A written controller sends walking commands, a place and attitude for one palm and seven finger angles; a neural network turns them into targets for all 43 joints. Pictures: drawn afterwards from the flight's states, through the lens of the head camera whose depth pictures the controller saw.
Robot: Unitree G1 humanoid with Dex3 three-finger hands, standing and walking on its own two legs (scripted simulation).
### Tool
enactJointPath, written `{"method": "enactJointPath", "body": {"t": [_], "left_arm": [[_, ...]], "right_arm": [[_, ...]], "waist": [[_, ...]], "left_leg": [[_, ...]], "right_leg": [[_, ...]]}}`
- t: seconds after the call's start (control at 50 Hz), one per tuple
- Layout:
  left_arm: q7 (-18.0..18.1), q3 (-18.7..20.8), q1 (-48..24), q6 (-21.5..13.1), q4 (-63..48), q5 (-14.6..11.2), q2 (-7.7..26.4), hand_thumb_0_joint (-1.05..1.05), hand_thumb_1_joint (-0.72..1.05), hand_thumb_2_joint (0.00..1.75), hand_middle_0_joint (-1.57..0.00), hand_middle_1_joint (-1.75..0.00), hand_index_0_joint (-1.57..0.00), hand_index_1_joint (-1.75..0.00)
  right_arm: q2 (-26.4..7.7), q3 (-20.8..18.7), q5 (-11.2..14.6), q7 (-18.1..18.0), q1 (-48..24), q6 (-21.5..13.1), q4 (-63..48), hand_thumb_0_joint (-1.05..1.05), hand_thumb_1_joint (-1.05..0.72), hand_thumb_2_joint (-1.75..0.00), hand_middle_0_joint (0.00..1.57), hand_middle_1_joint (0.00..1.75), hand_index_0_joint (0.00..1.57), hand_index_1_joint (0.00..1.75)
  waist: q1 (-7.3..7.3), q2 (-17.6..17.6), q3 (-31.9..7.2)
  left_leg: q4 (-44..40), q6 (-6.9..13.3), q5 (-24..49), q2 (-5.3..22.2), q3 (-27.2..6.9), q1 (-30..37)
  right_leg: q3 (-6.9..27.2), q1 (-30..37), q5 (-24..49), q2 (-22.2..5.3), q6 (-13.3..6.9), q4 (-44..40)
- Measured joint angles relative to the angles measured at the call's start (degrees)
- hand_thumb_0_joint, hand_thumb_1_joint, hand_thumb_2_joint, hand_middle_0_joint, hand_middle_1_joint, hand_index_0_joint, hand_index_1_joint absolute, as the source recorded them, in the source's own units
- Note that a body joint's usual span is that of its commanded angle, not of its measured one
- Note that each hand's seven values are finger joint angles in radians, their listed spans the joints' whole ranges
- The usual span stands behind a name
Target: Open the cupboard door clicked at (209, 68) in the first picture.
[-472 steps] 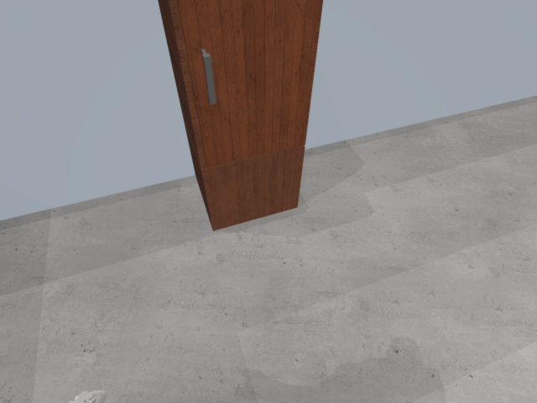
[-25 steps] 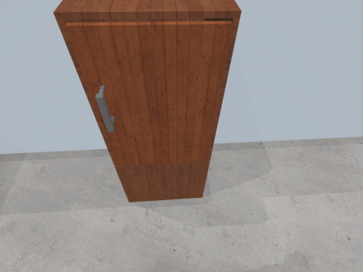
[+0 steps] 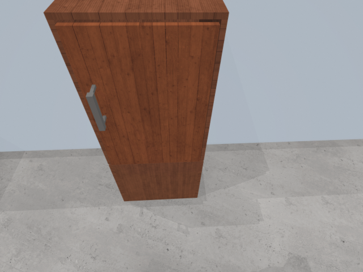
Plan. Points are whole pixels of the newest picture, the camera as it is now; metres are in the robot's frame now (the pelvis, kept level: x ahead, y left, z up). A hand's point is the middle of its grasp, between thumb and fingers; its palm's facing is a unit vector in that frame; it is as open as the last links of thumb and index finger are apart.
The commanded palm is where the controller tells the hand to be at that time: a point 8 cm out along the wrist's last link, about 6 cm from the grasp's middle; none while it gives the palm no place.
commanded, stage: shuffle to correct the standing spot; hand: left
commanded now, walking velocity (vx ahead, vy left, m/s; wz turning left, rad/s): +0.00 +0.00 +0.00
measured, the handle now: (98, 108) +0.55 +0.30 +0.01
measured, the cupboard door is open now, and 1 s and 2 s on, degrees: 0 0 0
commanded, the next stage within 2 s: come to a stop and stand still in 0.30 s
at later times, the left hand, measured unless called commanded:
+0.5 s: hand out of the picture -0.02 +0.21 -0.20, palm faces +0.12 -0.98 -0.18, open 7.3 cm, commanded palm none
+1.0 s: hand out of the picture +0.11 +0.17 -0.17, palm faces +0.10 -0.97 -0.23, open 7.3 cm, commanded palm none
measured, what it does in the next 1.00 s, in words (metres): steps on the spot: right foot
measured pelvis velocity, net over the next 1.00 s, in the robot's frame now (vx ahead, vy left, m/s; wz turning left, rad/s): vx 0.05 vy -0.01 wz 0.11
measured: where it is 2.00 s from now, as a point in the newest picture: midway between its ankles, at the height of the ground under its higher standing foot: outside the picture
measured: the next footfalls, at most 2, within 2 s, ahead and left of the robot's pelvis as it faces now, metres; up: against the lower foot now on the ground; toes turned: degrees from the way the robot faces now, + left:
right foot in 0.86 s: +0.11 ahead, -0.08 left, +0.00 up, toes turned +9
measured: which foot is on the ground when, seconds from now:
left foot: down 0.00-1.00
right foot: down 0.00-0.42, up 0.44-0.84, down 0.86-1.00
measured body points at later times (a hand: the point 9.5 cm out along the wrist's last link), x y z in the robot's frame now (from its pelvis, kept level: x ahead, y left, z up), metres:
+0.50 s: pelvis +0.03 +0.03 -0.01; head +0.06 +0.06 +0.44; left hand -0.02 +0.26 -0.18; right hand +0.09 -0.21 -0.15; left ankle +0.04 +0.11 -0.74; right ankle -0.04 -0.10 -0.68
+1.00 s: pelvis +0.05 -0.01 +0.00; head +0.08 -0.02 +0.45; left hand +0.10 +0.22 -0.15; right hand +0.09 -0.23 -0.17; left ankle +0.04 +0.11 -0.74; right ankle +0.06 -0.10 -0.74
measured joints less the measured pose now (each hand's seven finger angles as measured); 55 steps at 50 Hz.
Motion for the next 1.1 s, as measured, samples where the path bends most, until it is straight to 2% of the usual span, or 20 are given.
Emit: {"method": "enactJointPath", "body": {"t": [0.16, 0.24, 0.32, 0.38, 0.4, 0.42, 0.48, 0.5, 0.54, 0.64, 0.76, 0.8, 0.86, 0.9, 0.98, 1.02, 1.1], "left_arm": [[-0.1, 0.2, -0.1, -0.2, 0.0, 0.0, 0.1, 0.00, 0.91, 0.90, -0.20, -0.30, -0.20, -0.30], [-0.4, 0.9, 0.4, -0.2, -1.2, 0.1, 0.0, 0.00, 0.91, 0.90, -0.20, -0.30, -0.20, -0.30], [-0.4, 2.0, 1.9, -0.7, -2.5, 0.7, 0.0, 0.00, 0.91, 0.90, -0.21, -0.30, -0.20, -0.30], [-0.5, 2.5, 3.3, -0.7, -2.6, 0.8, 0.8, 0.00, 0.91, 0.90, -0.21, -0.30, -0.20, -0.30], [-0.5, 2.7, 3.9, -0.4, -2.5, 0.7, 1.1, 0.00, 0.91, 0.90, -0.21, -0.30, -0.20, -0.30], [-0.6, 2.8, 4.4, 0.0, -2.4, 0.6, 1.3, 0.00, 0.91, 0.90, -0.21, -0.30, -0.20, -0.30], [-0.5, 3.1, 4.0, 1.8, -1.3, 0.6, 2.0, 0.00, 0.91, 0.90, -0.21, -0.30, -0.20, -0.30], [-0.5, 3.1, 3.5, 1.9, -1.1, 0.6, 2.2, 0.00, 0.91, 0.90, -0.20, -0.30, -0.20, -0.30], [-0.4, 3.0, 2.0, 1.7, -1.3, 0.6, 2.6, 0.00, 0.91, 0.90, -0.20, -0.30, -0.20, -0.30], [0.1, 2.1, -1.9, 1.2, -3.1, 0.1, 1.7, 0.00, 0.92, 0.90, -0.20, -0.30, -0.20, -0.30], [0.4, 2.2, -5.2, 2.3, -4.5, 0.2, 0.9, 0.00, 0.93, 0.90, -0.20, -0.30, -0.20, -0.30], [0.3, 2.2, -6.0, 2.2, -5.1, 0.2, 0.8, 0.00, 0.93, 0.90, -0.20, -0.30, -0.20, -0.30], [0.3, 2.1, -6.2, 1.3, -5.9, 0.2, 0.7, 0.00, 0.93, 0.90, -0.20, -0.30, -0.20, -0.30], [0.4, 1.8, -6.1, 0.5, -5.8, 0.2, 0.2, 0.00, 0.92, 0.90, -0.20, -0.30, -0.20, -0.30], [0.4, 1.1, -5.4, -0.1, -5.4, 0.0, -0.1, 0.00, 0.92, 0.90, -0.20, -0.30, -0.20, -0.30], [0.5, 1.2, -5.4, 0.0, -5.0, -0.3, 0.0, 0.00, 0.93, 0.90, -0.20, -0.30, -0.20, -0.30], [0.4, 1.4, -4.8, 0.4, -3.9, -0.5, 0.7, -0.01, 0.94, 0.90, -0.21, -0.30, -0.20, -0.30]], "right_arm": [[0.2, 0.1, -0.1, 0.1, 0.3, 0.2, 0.7, 0.01, -0.91, -0.90, 0.20, 0.30, 0.20, 0.30], [-0.2, -0.2, -0.3, 0.6, 1.6, 1.1, -0.2, 0.01, -0.91, -0.90, 0.20, 0.30, 0.20, 0.30], [-0.7, -0.9, -0.3, 1.3, 2.2, 2.3, -1.2, 0.01, -0.91, -0.90, 0.20, 0.30, 0.20, 0.30], [-0.9, -1.2, -0.1, 1.7, 1.6, 2.0, -2.7, 0.01, -0.91, -0.90, 0.20, 0.30, 0.19, 0.30], [-1.0, -1.2, -0.1, 1.8, 1.5, 1.5, -3.5, 0.01, -0.91, -0.90, 0.20, 0.30, 0.19, 0.30], [-1.3, -1.3, -0.4, 1.8, 1.5, 0.8, -4.4, 0.01, -0.91, -0.90, 0.20, 0.30, 0.19, 0.30], [-0.9, -1.3, -0.8, 1.1, 0.9, -0.3, -6.0, 0.01, -0.91, -0.90, 0.20, 0.30, 0.19, 0.30], [-0.5, -1.2, -0.8, 0.8, 1.0, -0.5, -6.2, 0.01, -0.91, -0.90, 0.20, 0.30, 0.19, 0.30], [0.5, -0.7, -0.8, 0.3, 1.0, -1.0, -5.9, 0.01, -0.91, -0.90, 0.20, 0.30, 0.19, 0.30], [1.6, -0.1, -0.4, -0.9, 0.8, -1.1, -3.8, 0.01, -0.94, -0.90, 0.20, 0.30, 0.20, 0.30], [1.8, -1.1, -0.6, -0.9, 0.3, 0.1, -3.4, 0.02, -0.94, -0.90, 0.20, 0.30, 0.20, 0.30], [1.6, -1.5, -0.8, -0.8, 0.2, 0.4, -3.6, 0.02, -0.93, -0.90, 0.20, 0.30, 0.20, 0.30], [1.2, -1.9, -0.6, -0.5, 0.4, 0.6, -3.7, 0.01, -0.93, -0.90, 0.20, 0.30, 0.20, 0.30], [0.6, -2.1, -0.2, -0.3, 0.0, 1.0, -3.5, 0.01, -0.92, -0.90, 0.20, 0.30, 0.20, 0.30], [0.4, -2.0, 0.0, -0.1, 0.1, 1.8, -2.9, 0.01, -0.92, -0.90, 0.20, 0.30, 0.20, 0.30], [0.7, -1.7, -0.1, -0.1, 0.4, 1.7, -2.0, 0.01, -0.92, -0.90, 0.20, 0.30, 0.20, 0.30], [1.6, -1.0, -0.3, -0.1, 1.1, 1.5, -0.2, 0.01, -0.91, -0.90, 0.20, 0.30, 0.19, 0.30]], "waist": [[-0.03, 0.1, -0.1], [-0.05, 0.7, -0.4], [0.84, -0.1, 0.0], [1.28, -1.7, 0.7], [1.24, -2.2, 0.8], [1.09, -2.3, 0.8], [0.56, -3.0, 0.9], [0.32, -3.1, 0.8], [0.17, -3.3, 0.9], [0.30, -2.3, 1.6], [-0.88, -1.2, 2.2], [-1.20, -0.6, 2.3], [-1.16, -0.1, 2.0], [-1.45, 1.4, 2.1], [-2.23, 1.7, 1.0], [-1.98, 1.4, 0.5], [-1.07, 0.2, -0.6]], "left_leg": [[-0.1, -0.9, 0.2, 0.7, -0.7, -0.1], [5.3, -0.5, -3.0, 1.2, -1.5, -2.6], [16.1, -0.1, -10.4, 0.7, -0.1, -7.6], [11.9, 0.1, -7.4, 0.2, 1.7, -7.6], [8.2, 0.3, -5.0, 0.0, 2.2, -6.6], [7.2, 1.0, -0.6, -0.1, 2.6, -6.7], [8.9, 3.3, -2.1, -0.8, 3.8, -6.9], [7.7, 3.6, -2.3, -1.1, 3.9, -6.3], [3.8, 3.2, -0.7, -1.8, 3.8, -4.4], [-3.4, 3.8, 2.5, -2.6, 3.0, -0.4], [-3.0, 3.1, 1.9, -2.2, 2.5, 0.2], [-2.0, 2.6, 1.4, -1.8, 2.4, -0.3], [0.9, 1.4, 0.0, -1.4, 2.6, -1.7], [2.5, 0.4, -0.8, 0.0, 2.3, -2.3], [3.4, -0.9, -3.4, 0.8, 0.7, -2.6], [1.8, -1.2, 1.1, 1.2, 0.3, -1.7], [-0.7, -1.9, 1.0, 1.6, 0.3, 0.3]], "right_leg": [[-0.7, 0.1, 0.0, 0.7, -0.9, -0.1], [-2.3, -0.1, -1.6, 1.0, -1.2, 1.6], [-4.0, 1.0, -2.7, -0.3, -0.8, 1.6], [-4.4, 1.7, -3.8, -2.0, 0.4, 2.3], [-4.4, 1.3, -4.8, -2.6, 0.8, 3.8], [-4.4, -0.1, -6.2, -3.0, 0.2, 7.1], [-1.8, -8.5, -11.9, -2.4, -2.0, 25.7], [-1.6, -11.1, -10.7, -2.1, -2.3, 30.1], [-1.6, -14.6, -6.6, -2.0, -1.8, 32.8], [-1.2, -15.8, -1.3, -1.5, -0.1, 23.5], [-1.3, -13.3, -2.0, -0.8, 0.0, 15.9], [-1.5, -11.6, -1.7, -0.5, -0.3, 12.7], [-1.7, -7.6, 3.2, -0.3, -0.9, 4.3], [-2.1, -7.4, 2.7, 1.0, -2.1, 4.1], [-3.5, -7.0, 2.4, 1.8, -3.7, 3.9], [-3.9, -6.4, 2.4, 2.2, -4.0, 3.8], [-4.0, -4.7, 3.3, 2.8, -4.5, 1.5]]}}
